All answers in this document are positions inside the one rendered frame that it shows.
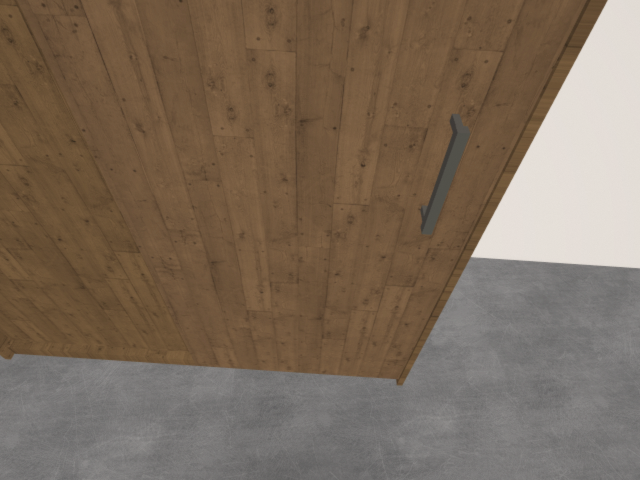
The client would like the wardrobe door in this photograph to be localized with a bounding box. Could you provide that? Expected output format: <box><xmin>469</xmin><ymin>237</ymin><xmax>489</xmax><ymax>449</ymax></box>
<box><xmin>0</xmin><ymin>0</ymin><xmax>189</xmax><ymax>352</ymax></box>
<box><xmin>17</xmin><ymin>0</ymin><xmax>587</xmax><ymax>379</ymax></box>

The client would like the handle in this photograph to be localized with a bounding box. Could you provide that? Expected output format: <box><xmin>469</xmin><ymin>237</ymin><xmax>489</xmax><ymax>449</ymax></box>
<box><xmin>420</xmin><ymin>114</ymin><xmax>470</xmax><ymax>235</ymax></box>

